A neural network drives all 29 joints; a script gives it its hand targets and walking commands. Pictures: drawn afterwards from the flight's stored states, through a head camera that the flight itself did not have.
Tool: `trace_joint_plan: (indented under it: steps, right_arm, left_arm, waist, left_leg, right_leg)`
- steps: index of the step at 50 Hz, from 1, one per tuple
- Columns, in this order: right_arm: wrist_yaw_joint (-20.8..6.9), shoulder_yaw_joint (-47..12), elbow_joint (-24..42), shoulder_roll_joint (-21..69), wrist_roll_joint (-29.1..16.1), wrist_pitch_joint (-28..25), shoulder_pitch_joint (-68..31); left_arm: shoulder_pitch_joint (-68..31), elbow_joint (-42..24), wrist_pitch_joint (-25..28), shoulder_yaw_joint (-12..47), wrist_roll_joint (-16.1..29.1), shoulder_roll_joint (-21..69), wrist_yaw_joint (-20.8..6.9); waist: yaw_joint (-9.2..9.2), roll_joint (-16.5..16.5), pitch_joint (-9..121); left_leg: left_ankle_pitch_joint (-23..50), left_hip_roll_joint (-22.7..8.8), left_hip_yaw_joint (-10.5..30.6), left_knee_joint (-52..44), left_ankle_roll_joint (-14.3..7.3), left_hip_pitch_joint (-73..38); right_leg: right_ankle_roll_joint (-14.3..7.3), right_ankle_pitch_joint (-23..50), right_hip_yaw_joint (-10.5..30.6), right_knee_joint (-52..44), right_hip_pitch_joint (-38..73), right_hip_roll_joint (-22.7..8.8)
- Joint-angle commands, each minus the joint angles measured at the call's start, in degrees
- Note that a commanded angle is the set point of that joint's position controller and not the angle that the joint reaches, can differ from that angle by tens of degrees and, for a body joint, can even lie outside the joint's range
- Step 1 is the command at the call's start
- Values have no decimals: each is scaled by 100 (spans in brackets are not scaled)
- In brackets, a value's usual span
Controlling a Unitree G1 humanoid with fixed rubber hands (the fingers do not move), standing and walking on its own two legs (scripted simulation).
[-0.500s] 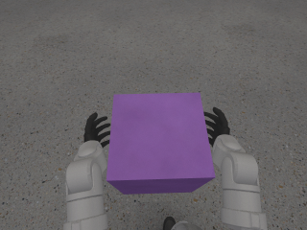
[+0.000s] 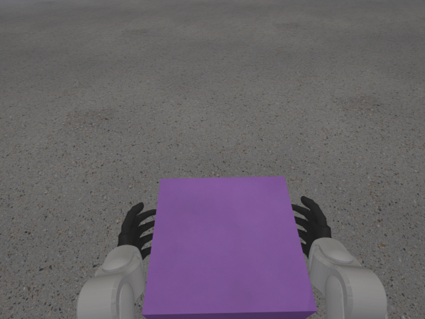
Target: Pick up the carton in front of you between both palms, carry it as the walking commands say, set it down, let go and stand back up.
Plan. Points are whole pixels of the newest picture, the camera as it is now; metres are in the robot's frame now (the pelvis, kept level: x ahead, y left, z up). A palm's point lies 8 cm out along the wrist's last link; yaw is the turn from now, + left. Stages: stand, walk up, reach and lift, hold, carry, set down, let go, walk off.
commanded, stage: carry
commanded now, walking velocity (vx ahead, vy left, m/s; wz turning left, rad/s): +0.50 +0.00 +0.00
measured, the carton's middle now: (223, 262) +0.24 +0.00 +0.02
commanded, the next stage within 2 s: none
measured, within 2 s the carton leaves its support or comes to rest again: neither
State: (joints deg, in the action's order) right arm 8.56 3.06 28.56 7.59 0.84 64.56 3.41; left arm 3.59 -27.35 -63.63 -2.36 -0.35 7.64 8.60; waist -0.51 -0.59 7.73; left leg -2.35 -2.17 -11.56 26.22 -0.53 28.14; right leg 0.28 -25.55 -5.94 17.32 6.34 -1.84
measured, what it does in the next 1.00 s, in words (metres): walks ahead: left foot, then right foot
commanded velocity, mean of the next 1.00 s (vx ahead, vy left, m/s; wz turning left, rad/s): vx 0.16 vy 0.00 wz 0.00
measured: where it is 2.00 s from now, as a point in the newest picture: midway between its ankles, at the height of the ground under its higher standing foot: (216, 298)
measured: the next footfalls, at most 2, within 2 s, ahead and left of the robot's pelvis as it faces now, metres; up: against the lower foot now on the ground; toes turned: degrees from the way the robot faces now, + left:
left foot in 0.02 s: +0.19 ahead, +0.10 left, +0.00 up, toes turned +11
right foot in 0.52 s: +0.50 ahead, -0.11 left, +0.00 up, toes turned +8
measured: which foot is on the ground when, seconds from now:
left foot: up 0.00-0.00, down 0.02-0.56, up 0.58-0.78, down 0.80-1.00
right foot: down 0.00-0.04, up 0.06-0.50, down 0.52-1.00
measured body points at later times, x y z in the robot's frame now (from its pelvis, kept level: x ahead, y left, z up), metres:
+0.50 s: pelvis +0.30 +0.01 +0.01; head +0.26 +0.01 +0.46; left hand +0.53 +0.16 +0.10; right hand +0.53 -0.15 +0.10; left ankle +0.15 +0.09 -0.72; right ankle +0.46 -0.11 -0.70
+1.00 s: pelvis +0.47 +0.01 +0.01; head +0.43 +0.02 +0.46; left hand +0.70 +0.17 +0.10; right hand +0.70 -0.14 +0.10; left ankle +0.43 +0.12 -0.72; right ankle +0.47 -0.09 -0.72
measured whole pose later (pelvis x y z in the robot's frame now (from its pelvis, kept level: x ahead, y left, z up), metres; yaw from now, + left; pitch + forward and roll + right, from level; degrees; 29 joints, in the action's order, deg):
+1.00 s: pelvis +0.47 +0.01 +0.01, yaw +0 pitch +3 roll +0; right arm 8.0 2.7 29.0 7.7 1.6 66.9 4.0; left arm 3.8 -28.6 -67.1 -2.1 -1.2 7.6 8.6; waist 0.1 -0.2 10.1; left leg -18.3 -3.4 -8.2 28.5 0.3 13.0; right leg -0.5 -14.6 -12.1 28.5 -16.6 -4.2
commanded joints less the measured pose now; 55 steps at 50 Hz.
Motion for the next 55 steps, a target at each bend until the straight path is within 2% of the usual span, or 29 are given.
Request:
trace_joint_plan:
  steps: [1, 2, 3, 4, 5, 6, 8, 10, 14, 17, 22, 24, 26, 27, 28, 29, 30, 31, 32, 33, 35, 38, 40, 41, 42, 43, 47, 50, 55]
  right_arm:
    - [-196, -3111, 498, 3903, -879, -24, -1808]
    - [-202, -3089, 488, 3716, -878, -30, -1852]
    - [-226, -3126, 380, 3903, -914, -39, -1726]
    - [-274, -3174, 502, 4029, -1023, -66, -1787]
    - [-325, -3218, 507, 4171, -1036, -104, -1834]
    - [-374, -3284, 560, 4294, -1043, -155, -1948]
    - [-443, -3356, 569, 4386, -1061, -229, -2022]
    - [-484, -3358, 491, 4256, -1074, -261, -1833]
    - [-450, -3297, 529, 3886, -1054, -232, -1643]
    - [-354, -3195, 679, 3606, -1039, -171, -1632]
    - [-129, -2987, 754, 3195, -921, -39, -1478]
    - [-67, -2943, 820, 3087, -894, 19, -1451]
    - [-36, -2963, 893, 2975, -921, 78, -1530]
    - [-21, -3004, 934, 2928, -947, 101, -1631]
    - [-16, -3097, 1006, 2962, -1026, 134, -1858]
    - [-38, -3184, 1041, 3038, -1101, 166, -1611]
    - [-80, -3303, 1049, 3335, -1138, 157, -1573]
    - [-140, -3353, 1077, 3611, -1143, 132, -1763]
    - [-197, -3365, 1102, 3834, -1160, 93, -1931]
    - [-243, -3396, 1064, 4065, -1145, 46, -1987]
    - [-295, -3467, 998, 4315, -1064, -50, -1967]
    - [-314, -3444, 1009, 4282, -977, -103, -1739]
    - [-312, -3396, 1061, 4112, -946, -79, -1735]
    - [-307, -3352, 1048, 3999, -921, -48, -1751]
    - [-289, -3293, 1015, 3861, -889, -17, -1836]
    - [-270, -3223, 910, 3711, -866, 32, -1792]
    - [-190, -3040, 534, 3379, -830, 186, -1546]
    - [-177, -3010, 527, 3441, -919, 204, -1711]
    - [-223, -3102, 602, 3653, -1024, 154, -1936]
  left_arm:
    - [-2044, -874, -16, 3148, 986, 3771, -194]
    - [-2002, -985, -69, 3195, 1018, 3727, -191]
    - [-2070, -1046, -73, 3307, 1061, 3741, -214]
    - [-2188, -1042, -54, 3418, 1107, 3925, -249]
    - [-2169, -957, -30, 3447, 1086, 4120, -294]
    - [-2147, -853, 19, 3435, 1038, 4289, -333]
    - [-2034, -673, 123, 3397, 940, 4476, -360]
    - [-1797, -561, 176, 3388, 818, 4461, -332]
    - [-1671, -648, 163, 3326, 726, 4171, -196]
    - [-1745, -847, 89, 3298, 803, 3919, -107]
    - [-1742, -986, -77, 3171, 910, 3413, 0]
    - [-1729, -1023, -137, 3129, 943, 3290, 34]
    - [-1692, -1028, -178, 3068, 926, 3229, 59]
    - [-1672, -1036, -210, 3004, 909, 3184, 62]
    - [-1785, -991, -220, 2919, 938, 3092, 51]
    - [-1428, -836, -187, 2916, 965, 3271, 32]
    - [-1381, -991, -153, 2938, 998, 3475, -21]
    - [-1522, -1016, -117, 2970, 1004, 3745, -82]
    - [-1629, -1028, -68, 3020, 1018, 4004, -147]
    - [-1790, -1044, -14, 3081, 1051, 4192, -207]
    - [-1894, -1083, 55, 3185, 1099, 4373, -315]
    - [-1843, -1211, 91, 3359, 1145, 4338, -398]
    - [-1851, -1213, 65, 3408, 1122, 4191, -398]
    - [-1883, -1184, 25, 3383, 1084, 4056, -385]
    - [-1970, -1173, -32, 3360, 1074, 3930, -366]
    - [-1946, -1062, -95, 3328, 1047, 3810, -336]
    - [-1759, -779, -270, 3130, 910, 3505, -163]
    - [-1869, -736, -288, 3052, 874, 3577, -93]
    - [-1999, -723, -228, 3070, 890, 3816, -104]
  waist:
    - [182, -150, 1206]
    - [181, 1333, 1758]
    - [161, 1664, 1608]
    - [188, 1216, 1358]
    - [164, 616, 1284]
    - [109, 211, 1081]
    - [59, 424, 904]
    - [72, 666, 788]
    - [120, 680, 475]
    - [134, 669, 244]
    - [152, 821, 55]
    - [147, 996, 193]
    - [23, 753, 496]
    - [-16, 384, 884]
    - [-72, -770, 1779]
    - [-71, -1298, 2217]
    - [-17, -1088, 2090]
    - [-6, -761, 1987]
    - [29, -535, 1713]
    - [38, -574, 1526]
    - [18, -773, 1538]
    - [67, -643, 1627]
    - [57, -453, 1356]
    - [39, -294, 1107]
    - [-2, 86, 852]
    - [17, 264, 779]
    - [50, 338, 964]
    - [45, 328, 1001]
    - [50, 229, 1038]
  left_leg:
    - [-866, -292, 517, -224, -180, -3303]
    - [-1860, -2051, 3472, -743, -1102, -4507]
    - [-1465, -2345, 4345, -1453, -1361, -4245]
    - [-985, -2173, 3720, -1391, -1291, -3812]
    - [-778, -2038, 3185, -1341, -1143, -3364]
    - [-974, -1898, 2682, -1483, -912, -2772]
    - [-1677, -1572, 1862, -1847, -615, -2107]
    - [-1871, -1442, 1468, -2015, -618, -1962]
    - [-1501, -1377, 1216, -2252, -717, -2375]
    - [-971, -1269, 940, -2259, -673, -2637]
    - [2199, -1025, 197, -1312, -437, -2954]
    - [2743, -949, 45, -684, -264, -3025]
    - [2935, -748, -201, 545, 103, -2611]
    - [1681, -612, -95, 1330, 323, -1926]
    - [-1072, -278, 206, 2785, 443, -459]
    - [-3094, 173, 571, 3474, 457, -127]
    - [-3103, 3, 927, 3694, 360, -126]
    - [-2985, -172, 1103, 3381, 251, -249]
    - [-2879, -397, 1142, 2517, 178, -534]
    - [-2767, -330, 996, 1744, 170, -938]
    - [-2586, -154, 733, 1072, 213, -1217]
    - [-1406, -199, 415, 143, 204, -1663]
    - [-520, -397, 415, -407, 225, -2070]
    - [-468, -693, 687, -510, 191, -1966]
    - [-235, -889, 866, -379, 151, -1628]
    - [-59, -914, 851, -300, 122, -1501]
    - [1642, -878, 847, 0, 108, -1692]
    - [2072, -858, 830, 80, 98, -1776]
    - [2092, -805, 810, 202, 44, -1787]
  right_leg:
    - [-116, 3722, -410, 2574, -1874, -649]
    - [99, 2053, -266, 4459, -3589, -26]
    - [37, -15, 294, 5490, -4295, 299]
    - [-112, 8, 622, 5830, -4408, -111]
    - [-171, 266, 661, 5782, -4332, -353]
    - [-193, 631, 701, 5343, -4163, -584]
    - [-124, 1051, 471, 4644, -3814, -623]
    - [-10, 1253, 268, 4010, -3843, -599]
    - [175, 1908, 38, 2723, -4462, -599]
    - [174, 2425, -114, 2195, -4600, -543]
    - [14, 2798, -567, 1358, -3949, -143]
    - [-49, 2873, -764, 1042, -3291, 37]
    - [-22, 3701, -889, 215, -1834, 134]
    - [-64, 5122, -255, 368, -721, -548]
    - [-870, 7400, 1184, 1200, 1265, -1985]
    - [-1416, 7049, 2043, 660, 1239, -2284]
    - [-1416, 6074, 1839, 296, 665, -2242]
    - [-1230, 5254, 1529, 94, 234, -2080]
    - [-929, 4946, 1013, -21, -307, -1889]
    - [-728, 4473, 651, -168, -824, -1662]
    - [-701, 3596, 429, -339, -928, -1506]
    - [-655, 2793, 139, -87, -1225, -1358]
    - [-422, 1724, 4, 28, -1808, -1125]
    - [-252, 1315, -66, 126, -2018, -1015]
    - [-117, 1653, -127, 293, -1945, -828]
    - [-77, 2113, -40, 417, -1821, -845]
    - [-32, 3644, -71, 1099, -1633, -864]
    - [15, 3567, -121, 1230, -1636, -802]
    - [-7, 3597, -98, 1344, -1577, -792]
